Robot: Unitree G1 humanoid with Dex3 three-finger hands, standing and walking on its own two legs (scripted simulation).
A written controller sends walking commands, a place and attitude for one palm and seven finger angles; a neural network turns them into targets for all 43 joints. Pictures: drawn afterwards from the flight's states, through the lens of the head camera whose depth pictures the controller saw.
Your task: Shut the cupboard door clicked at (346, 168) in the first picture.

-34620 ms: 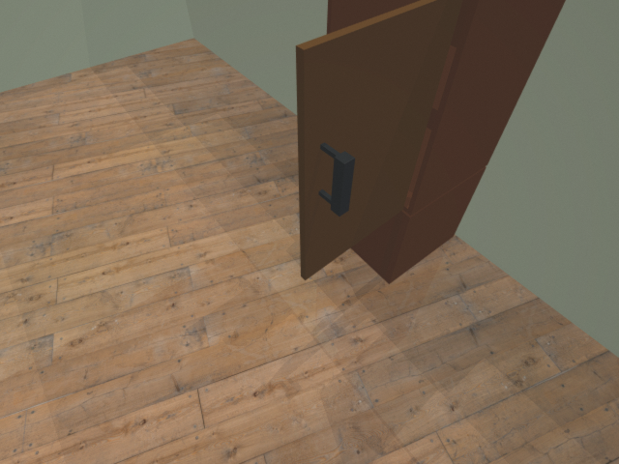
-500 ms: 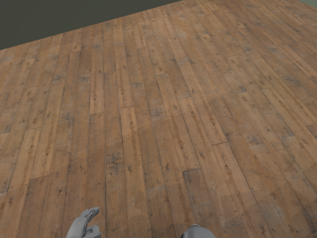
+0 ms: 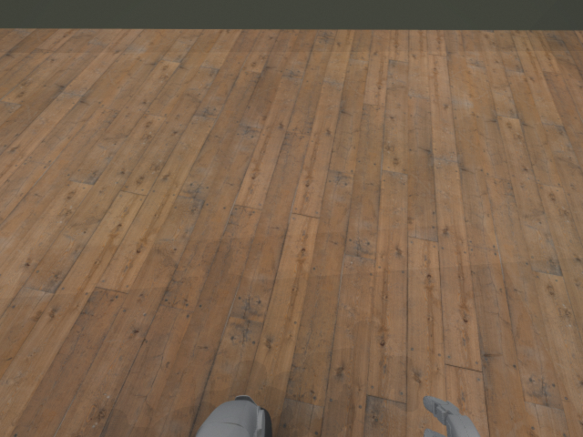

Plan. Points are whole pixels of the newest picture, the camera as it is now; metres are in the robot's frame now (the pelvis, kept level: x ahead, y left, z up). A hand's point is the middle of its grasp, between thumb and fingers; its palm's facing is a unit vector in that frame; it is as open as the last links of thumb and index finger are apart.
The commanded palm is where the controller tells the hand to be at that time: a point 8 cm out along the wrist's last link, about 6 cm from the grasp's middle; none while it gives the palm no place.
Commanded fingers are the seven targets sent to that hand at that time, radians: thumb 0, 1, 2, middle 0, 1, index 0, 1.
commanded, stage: turn to face it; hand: left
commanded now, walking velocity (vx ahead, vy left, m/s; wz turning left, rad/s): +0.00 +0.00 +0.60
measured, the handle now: out of the picture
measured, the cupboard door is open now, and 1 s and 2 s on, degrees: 61 61 61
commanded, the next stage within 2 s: none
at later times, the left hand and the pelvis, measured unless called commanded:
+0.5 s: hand (168, 383) +0.19 +0.22 -0.16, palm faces -0.04 -0.99 -0.16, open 7.4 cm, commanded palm none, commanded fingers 0.00 0.90 0.90 -0.20 -0.30 -0.20 -0.30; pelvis +0.12 +0.03 +0.02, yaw -6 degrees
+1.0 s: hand (216, 335) +0.27 +0.15 -0.14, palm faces -0.35 -0.91 -0.23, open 7.4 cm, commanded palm none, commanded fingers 0.00 0.90 0.90 -0.20 -0.30 -0.20 -0.30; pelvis +0.13 +0.00 +0.02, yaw -23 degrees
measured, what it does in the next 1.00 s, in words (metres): walks ahead, turning right: left foot, then right foot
